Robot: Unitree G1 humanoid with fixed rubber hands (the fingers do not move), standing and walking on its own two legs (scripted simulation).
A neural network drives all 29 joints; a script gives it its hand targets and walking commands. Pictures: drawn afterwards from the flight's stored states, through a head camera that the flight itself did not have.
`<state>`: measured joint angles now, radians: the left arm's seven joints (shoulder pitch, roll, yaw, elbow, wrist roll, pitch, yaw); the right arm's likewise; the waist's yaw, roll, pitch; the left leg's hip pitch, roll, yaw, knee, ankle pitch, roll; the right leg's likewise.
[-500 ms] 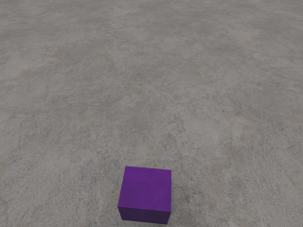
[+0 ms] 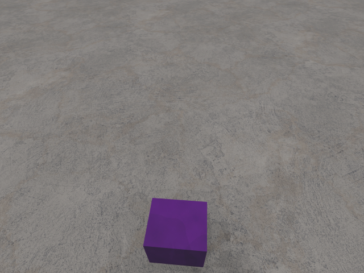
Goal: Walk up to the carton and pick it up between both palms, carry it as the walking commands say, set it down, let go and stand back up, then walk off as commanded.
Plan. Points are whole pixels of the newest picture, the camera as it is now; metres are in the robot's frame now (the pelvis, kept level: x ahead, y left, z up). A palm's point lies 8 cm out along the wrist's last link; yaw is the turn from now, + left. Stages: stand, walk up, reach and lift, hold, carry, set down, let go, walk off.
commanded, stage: walk up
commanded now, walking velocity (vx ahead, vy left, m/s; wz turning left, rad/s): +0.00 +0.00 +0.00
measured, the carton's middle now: (177, 232) +0.47 +0.05 -0.65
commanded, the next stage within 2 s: stand in 0.38 s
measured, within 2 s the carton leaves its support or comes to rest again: neither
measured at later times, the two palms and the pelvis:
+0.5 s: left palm out of the picture -0.03 +0.18 -0.15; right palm out of the picture -0.06 -0.21 -0.15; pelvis +0.01 -0.01 +0.00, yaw +0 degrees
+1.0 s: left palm out of the picture +0.15 +0.23 -0.13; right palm out of the picture +0.18 -0.25 -0.13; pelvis -0.01 -0.01 -0.03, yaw +1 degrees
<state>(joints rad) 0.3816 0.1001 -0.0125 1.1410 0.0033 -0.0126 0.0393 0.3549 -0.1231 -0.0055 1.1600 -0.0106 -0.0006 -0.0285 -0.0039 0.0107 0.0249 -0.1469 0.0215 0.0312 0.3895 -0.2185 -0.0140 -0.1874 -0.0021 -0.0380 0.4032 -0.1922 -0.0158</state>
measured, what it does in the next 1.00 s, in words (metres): stands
